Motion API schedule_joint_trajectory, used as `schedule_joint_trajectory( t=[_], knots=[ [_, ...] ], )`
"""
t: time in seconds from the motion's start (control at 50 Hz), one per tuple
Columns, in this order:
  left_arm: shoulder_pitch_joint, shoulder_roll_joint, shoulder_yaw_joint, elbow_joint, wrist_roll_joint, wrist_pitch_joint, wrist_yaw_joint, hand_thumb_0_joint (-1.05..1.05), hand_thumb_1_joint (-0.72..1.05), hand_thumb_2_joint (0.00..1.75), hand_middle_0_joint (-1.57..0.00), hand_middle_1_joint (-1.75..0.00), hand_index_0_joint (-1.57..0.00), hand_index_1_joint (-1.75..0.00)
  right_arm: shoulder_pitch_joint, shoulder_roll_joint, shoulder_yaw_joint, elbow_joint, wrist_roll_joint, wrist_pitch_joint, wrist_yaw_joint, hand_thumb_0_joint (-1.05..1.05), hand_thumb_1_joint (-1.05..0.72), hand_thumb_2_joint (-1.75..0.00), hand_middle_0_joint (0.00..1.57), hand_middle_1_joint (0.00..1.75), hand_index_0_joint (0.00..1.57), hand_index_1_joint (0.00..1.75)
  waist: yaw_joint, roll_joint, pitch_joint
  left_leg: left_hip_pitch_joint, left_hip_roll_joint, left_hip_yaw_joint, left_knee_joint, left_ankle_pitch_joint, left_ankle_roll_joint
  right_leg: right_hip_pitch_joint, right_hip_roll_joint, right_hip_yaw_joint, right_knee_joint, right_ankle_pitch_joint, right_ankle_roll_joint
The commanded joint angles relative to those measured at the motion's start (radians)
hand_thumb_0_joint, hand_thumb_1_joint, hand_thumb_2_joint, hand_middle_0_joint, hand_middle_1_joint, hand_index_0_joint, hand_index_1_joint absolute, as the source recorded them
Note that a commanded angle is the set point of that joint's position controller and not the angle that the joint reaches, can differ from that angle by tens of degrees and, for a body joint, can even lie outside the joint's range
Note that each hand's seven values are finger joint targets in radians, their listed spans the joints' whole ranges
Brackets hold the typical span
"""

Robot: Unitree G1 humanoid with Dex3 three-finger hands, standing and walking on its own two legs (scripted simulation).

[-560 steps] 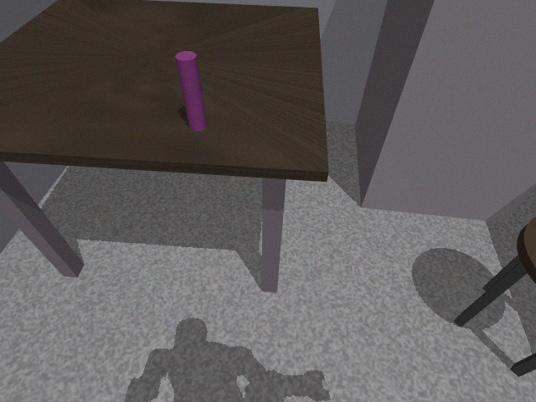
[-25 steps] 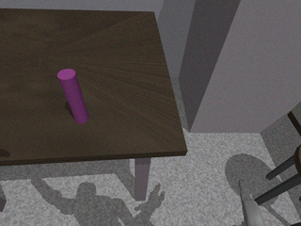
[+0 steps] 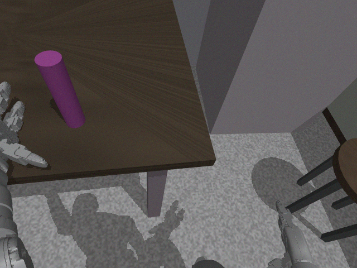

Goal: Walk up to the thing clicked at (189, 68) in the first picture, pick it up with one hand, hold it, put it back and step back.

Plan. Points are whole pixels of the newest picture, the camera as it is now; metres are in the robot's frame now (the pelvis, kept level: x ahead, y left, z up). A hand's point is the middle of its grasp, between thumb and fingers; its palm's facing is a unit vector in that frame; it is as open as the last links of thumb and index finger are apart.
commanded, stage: close in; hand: left
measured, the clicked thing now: (64, 94) +0.47 +0.20 +0.10
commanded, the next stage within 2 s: rest palm in 0.50 s
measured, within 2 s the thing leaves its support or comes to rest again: leaves its support in 1.92 s
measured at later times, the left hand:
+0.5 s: hand (58, 122) +0.42 +0.22 +0.07, palm faces +0.13 -0.99 +0.05, open 17.4 cm
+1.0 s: hand (66, 111) +0.45 +0.20 +0.08, palm faces +0.16 -0.99 +0.04, open 16.3 cm
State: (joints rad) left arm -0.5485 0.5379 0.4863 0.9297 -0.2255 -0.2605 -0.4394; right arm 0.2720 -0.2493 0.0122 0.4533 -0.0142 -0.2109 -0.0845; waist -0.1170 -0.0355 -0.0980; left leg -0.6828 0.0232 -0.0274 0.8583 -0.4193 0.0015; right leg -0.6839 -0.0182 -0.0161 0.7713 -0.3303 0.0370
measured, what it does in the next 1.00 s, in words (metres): stands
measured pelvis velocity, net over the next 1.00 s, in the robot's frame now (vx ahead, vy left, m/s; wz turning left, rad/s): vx -0.01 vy -0.01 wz -0.01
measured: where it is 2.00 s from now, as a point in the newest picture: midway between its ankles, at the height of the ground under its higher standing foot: outside the picture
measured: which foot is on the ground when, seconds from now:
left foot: down 0.00-1.00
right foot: down 0.00-1.00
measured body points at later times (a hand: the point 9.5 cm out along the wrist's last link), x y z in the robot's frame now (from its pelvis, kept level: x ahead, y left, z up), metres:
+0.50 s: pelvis +0.00 -0.01 -0.01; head +0.06 +0.01 +0.44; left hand +0.41 +0.27 +0.07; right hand +0.15 -0.27 -0.04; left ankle -0.01 +0.11 -0.70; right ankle +0.02 -0.15 -0.70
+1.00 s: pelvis -0.01 -0.01 -0.01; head +0.07 +0.01 +0.43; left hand +0.44 +0.26 +0.08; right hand +0.15 -0.27 -0.04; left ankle -0.01 +0.11 -0.70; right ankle +0.02 -0.15 -0.70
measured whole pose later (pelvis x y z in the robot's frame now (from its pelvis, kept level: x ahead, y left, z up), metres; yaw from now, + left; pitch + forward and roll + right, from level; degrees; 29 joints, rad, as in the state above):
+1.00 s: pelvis -0.01 -0.01 -0.01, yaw -1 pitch +14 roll -1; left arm -0.64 0.40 0.37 0.87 -0.15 -0.25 -0.11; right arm 0.38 -0.23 -0.04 0.18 0.00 -0.07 -0.02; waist -0.12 -0.02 -0.11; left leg -0.72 0.03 -0.01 0.94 -0.46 -0.01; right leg -0.75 -0.01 0.00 0.88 -0.38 0.03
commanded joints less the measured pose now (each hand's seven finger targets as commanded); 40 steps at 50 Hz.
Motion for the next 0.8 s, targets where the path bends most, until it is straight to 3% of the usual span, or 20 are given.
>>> schedule_joint_trajectory(
  t=[0.0,0.04,0.1,0.18,0.24,0.26,0.3,0.32,0.38,0.42,0.54,0.56,0.58,0.62,0.64,0.68,0.7,0.74,0.76,0.78],
  knots=[
    [-0.385,0.273,0.033,-0.301,-0.016,-0.098,0.098,0.00,-0.52,0.03,-0.06,-0.05,-0.07,-0.04,-0.024,-0.165,-0.105,-0.224,0.003,-0.017,0.018,0.00,0.55,-0.05,0.05,0.05,0.05,0.05,0.052,0.251,-0.469,0.310,0.004,-0.026,-0.065,0.457,-0.032,0.110,0.017,-0.030,-0.002,0.240,-0.065],
    [-0.362,0.179,-0.022,-0.279,-0.008,-0.084,0.126,0.00,-0.55,0.04,-0.06,-0.05,-0.07,-0.05,-0.024,-0.149,-0.103,-0.260,0.007,-0.002,0.023,0.00,0.55,-0.05,0.05,0.05,0.05,0.05,0.040,0.189,-0.450,0.256,0.002,-0.017,-0.059,0.413,-0.021,0.124,0.021,-0.026,0.000,0.240,-0.064],
    [-0.372,0.222,-0.017,-0.338,0.013,-0.075,0.169,0.00,-0.51,0.02,-0.06,-0.04,-0.07,-0.03,0.015,-0.161,-0.114,-0.285,0.008,0.022,0.025,0.00,0.55,-0.04,0.05,0.05,0.05,0.05,0.053,0.188,-0.464,0.249,-0.004,-0.007,-0.056,0.414,-0.019,0.148,0.021,-0.021,0.004,0.250,-0.063],
    [-0.319,0.145,-0.037,-0.302,0.005,-0.058,0.192,0.00,-0.49,0.02,-0.06,-0.04,-0.07,-0.03,0.074,-0.163,-0.136,-0.289,0.018,0.042,0.029,0.00,0.55,-0.05,0.05,0.05,0.05,0.05,0.031,0.122,-0.370,0.199,-0.001,-0.003,-0.068,0.354,-0.015,0.140,0.025,-0.022,0.007,0.227,-0.059],
    [-0.338,0.156,-0.028,-0.341,0.012,-0.051,0.212,0.00,-0.48,0.01,-0.06,-0.03,-0.07,-0.02,0.067,-0.150,-0.119,-0.366,0.025,0.049,0.036,0.00,0.56,-0.04,0.05,0.05,0.05,0.05,0.040,0.106,-0.351,0.176,-0.009,0.008,-0.067,0.330,-0.007,0.153,0.021,-0.015,0.008,0.226,-0.055],
    [-0.324,0.155,-0.024,-0.335,0.013,-0.049,0.215,0.00,-0.51,0.01,-0.06,-0.03,-0.08,-0.02,0.106,-0.158,-0.140,-0.349,0.026,0.057,0.036,0.00,0.55,-0.04,0.05,0.05,0.05,0.05,0.031,0.106,-0.369,0.185,-0.009,0.010,-0.065,0.344,-0.007,0.160,0.020,-0.014,0.012,0.243,-0.054],
    [-0.354,0.082,-0.078,-0.347,0.014,-0.046,0.212,0.00,-0.50,0.00,-0.06,-0.03,-0.08,-0.01,0.110,-0.120,-0.109,-0.350,0.027,0.057,0.045,0.00,0.56,-0.04,0.05,0.05,0.05,0.05,0.024,0.116,-0.330,0.185,-0.010,0.012,-0.065,0.309,-0.007,0.123,0.021,-0.014,0.010,0.214,-0.053],
    [-0.347,0.104,-0.060,-0.350,0.015,-0.043,0.220,0.00,-0.52,0.00,-0.06,-0.02,-0.07,-0.01,0.112,-0.158,-0.142,-0.389,0.028,0.053,0.040,0.00,0.55,-0.04,0.05,0.05,0.05,0.05,0.013,0.088,-0.367,0.211,-0.008,0.012,-0.059,0.333,-0.003,0.135,0.021,-0.013,0.012,0.239,-0.050],
    [-0.392,0.112,-0.066,-0.380,0.021,-0.044,0.228,0.00,-0.52,0.00,-0.06,-0.01,-0.07,0.00,0.097,-0.143,-0.130,-0.399,0.027,0.058,0.043,0.00,0.55,-0.04,0.05,0.05,0.05,0.05,0.025,0.115,-0.379,0.206,-0.013,0.016,-0.055,0.323,-0.003,0.146,0.015,-0.007,0.013,0.240,-0.049],
    [-0.407,0.065,-0.099,-0.367,0.022,-0.045,0.231,0.00,-0.53,0.00,-0.06,-0.01,-0.07,0.00,0.101,-0.128,-0.122,-0.391,0.027,0.059,0.045,0.00,0.55,-0.05,0.05,0.05,0.05,0.05,0.016,0.106,-0.358,0.199,-0.013,0.017,-0.059,0.291,-0.002,0.130,0.016,-0.006,0.013,0.216,-0.050],
    [-0.436,0.084,-0.083,-0.336,0.036,-0.047,0.263,0.00,-0.54,0.00,-0.06,-0.01,-0.08,0.00,0.106,-0.139,-0.142,-0.397,0.021,0.065,0.043,0.00,0.55,-0.05,0.05,0.05,0.05,0.05,0.010,0.097,-0.369,0.174,-0.016,0.020,-0.053,0.263,0.001,0.142,0.014,-0.002,0.012,0.216,-0.047],
    [-0.440,0.052,-0.126,-0.328,0.041,-0.044,0.265,0.00,-0.55,0.00,-0.07,-0.01,-0.08,0.00,0.122,-0.119,-0.126,-0.352,0.021,0.076,0.046,0.00,0.54,-0.05,0.05,0.05,0.05,0.05,0.019,0.119,-0.344,0.167,-0.020,0.022,-0.061,0.229,0.002,0.139,0.014,0.001,0.007,0.187,-0.048],
    [-0.444,0.093,-0.087,-0.340,0.041,-0.050,0.270,0.00,-0.54,0.00,-0.06,-0.01,-0.07,0.00,0.080,-0.119,-0.113,-0.413,0.022,0.071,0.047,0.00,0.55,-0.04,0.05,0.05,0.05,0.05,0.029,0.098,-0.365,0.146,-0.023,0.027,-0.054,0.226,0.005,0.159,0.012,0.003,0.004,0.192,-0.045],
    [-0.456,0.128,-0.067,-0.324,0.049,-0.051,0.287,0.00,-0.61,0.00,-0.11,0.00,-0.11,0.00,0.090,-0.152,-0.156,-0.395,0.021,0.075,0.041,0.00,0.54,-0.05,0.05,0.05,0.05,0.05,0.019,0.085,-0.368,0.132,-0.025,0.033,-0.053,0.209,0.009,0.171,0.011,0.010,0.004,0.196,-0.042],
    [-0.471,0.124,-0.071,-0.339,0.054,-0.056,0.294,0.00,-0.61,0.00,-0.11,0.00,-0.11,0.00,0.095,-0.146,-0.150,-0.398,0.018,0.078,0.043,0.00,0.54,-0.05,0.05,0.05,0.05,0.05,0.020,0.103,-0.401,0.143,-0.024,0.031,-0.053,0.219,0.007,0.180,0.010,0.010,0.007,0.203,-0.044],
    [-0.441,0.025,-0.127,-0.271,0.049,-0.051,0.300,0.00,-0.61,0.00,-0.11,-0.01,-0.11,-0.01,0.105,-0.118,-0.137,-0.360,0.019,0.083,0.047,0.00,0.54,-0.05,0.05,0.05,0.05,0.05,0.020,0.096,-0.344,0.144,-0.021,0.025,-0.053,0.223,0.003,0.140,0.017,0.002,0.010,0.187,-0.047],
    [-0.419,0.109,-0.047,-0.272,0.048,-0.056,0.313,0.00,-0.61,0.01,-0.11,-0.01,-0.11,-0.02,0.062,-0.174,-0.181,-0.417,0.019,0.078,0.042,0.00,0.54,-0.05,0.05,0.05,0.05,0.05,0.024,0.071,-0.368,0.141,-0.016,0.022,-0.047,0.258,0.003,0.147,0.017,-0.001,0.017,0.209,-0.047],
    [-0.448,0.103,-0.067,-0.281,0.064,-0.069,0.318,0.00,-0.61,0.00,-0.12,0.00,-0.12,0.00,0.084,-0.142,-0.150,-0.413,0.014,0.083,0.050,0.00,0.53,-0.05,0.05,0.05,0.05,0.05,0.018,0.087,-0.388,0.120,-0.016,0.023,-0.038,0.266,0.002,0.160,0.016,0.003,0.029,0.223,-0.049],
    [-0.466,0.093,-0.080,-0.302,0.064,-0.077,0.314,0.00,-0.61,0.00,-0.12,0.00,-0.12,-0.01,0.071,-0.103,-0.114,-0.425,0.016,0.084,0.054,0.00,0.53,-0.05,0.05,0.05,0.05,0.05,0.039,0.101,-0.395,0.122,-0.019,0.023,-0.045,0.255,0.000,0.178,0.015,0.002,0.028,0.209,-0.049],
    [-0.458,0.064,-0.094,-0.290,0.061,-0.081,0.312,0.00,-0.61,0.00,-0.20,-0.08,-0.20,-0.08,0.056,-0.106,-0.125,-0.455,0.019,0.083,0.052,0.00,0.53,-0.05,0.05,0.05,0.05,0.05,0.024,0.076,-0.409,0.124,-0.021,0.026,-0.041,0.253,0.003,0.185,0.016,0.004,0.029,0.219,-0.046]
  ],
)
